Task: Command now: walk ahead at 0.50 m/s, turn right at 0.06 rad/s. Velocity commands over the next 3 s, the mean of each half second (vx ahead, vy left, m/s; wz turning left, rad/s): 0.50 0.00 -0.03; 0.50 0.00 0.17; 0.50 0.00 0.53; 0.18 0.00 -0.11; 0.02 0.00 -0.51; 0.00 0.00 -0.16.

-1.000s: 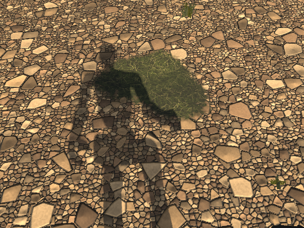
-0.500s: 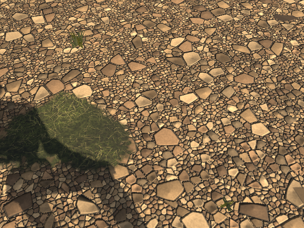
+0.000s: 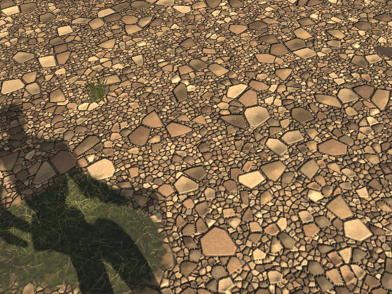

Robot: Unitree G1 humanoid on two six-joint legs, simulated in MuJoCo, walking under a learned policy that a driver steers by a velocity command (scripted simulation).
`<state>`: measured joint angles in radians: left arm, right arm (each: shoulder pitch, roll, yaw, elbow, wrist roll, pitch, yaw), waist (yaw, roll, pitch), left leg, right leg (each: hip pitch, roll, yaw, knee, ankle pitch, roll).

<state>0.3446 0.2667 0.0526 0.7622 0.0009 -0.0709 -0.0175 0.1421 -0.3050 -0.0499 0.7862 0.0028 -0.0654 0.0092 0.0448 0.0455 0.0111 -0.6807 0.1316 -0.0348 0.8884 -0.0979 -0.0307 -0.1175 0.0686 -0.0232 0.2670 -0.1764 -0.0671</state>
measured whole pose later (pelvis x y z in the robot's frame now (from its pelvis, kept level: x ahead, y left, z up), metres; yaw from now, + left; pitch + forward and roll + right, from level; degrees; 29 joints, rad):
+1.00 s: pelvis +0.55 +0.00 +0.00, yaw +7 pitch +1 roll -1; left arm 0.26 0.25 0.06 0.85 0.01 -0.10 -0.01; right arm 0.24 -0.31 -0.07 0.84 0.03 -0.03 -0.01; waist 0.03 0.06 0.03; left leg -0.60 0.10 -0.06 1.10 -0.25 0.01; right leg -0.16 0.02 -0.14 0.33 -0.17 -0.05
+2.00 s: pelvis +0.98 +0.16 -0.02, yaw +18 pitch +2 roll +1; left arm 0.16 0.28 0.06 0.75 0.01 0.00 0.00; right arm 0.13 -0.29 -0.06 0.73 -0.01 0.02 -0.04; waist 0.03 0.01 0.06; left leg -0.50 -0.02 -0.08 0.95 -0.44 -0.05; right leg -0.42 0.08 0.09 0.45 -0.06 -0.06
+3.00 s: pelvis +1.01 +0.18 -0.01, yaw -3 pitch -1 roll -1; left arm 0.13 0.23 0.02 0.80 0.01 0.01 0.00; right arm 0.22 -0.26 -0.04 0.83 -0.01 0.01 -0.02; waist -0.01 -0.01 0.02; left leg -0.21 0.04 -0.01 0.52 -0.29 -0.03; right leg -0.22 0.03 0.02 0.50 -0.26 -0.01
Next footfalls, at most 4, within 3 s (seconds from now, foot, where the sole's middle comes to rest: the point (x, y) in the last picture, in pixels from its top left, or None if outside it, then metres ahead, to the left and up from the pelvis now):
0.22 left None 0.31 0.16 -0.78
0.78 right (244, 264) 0.60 -0.09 -0.78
1.32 left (168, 203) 0.84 0.20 -0.78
1.76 right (191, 145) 1.14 0.13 -0.78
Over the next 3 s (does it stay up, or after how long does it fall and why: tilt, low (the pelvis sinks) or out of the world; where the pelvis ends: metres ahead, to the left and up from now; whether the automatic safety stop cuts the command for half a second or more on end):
stays up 1.01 0.18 -0.01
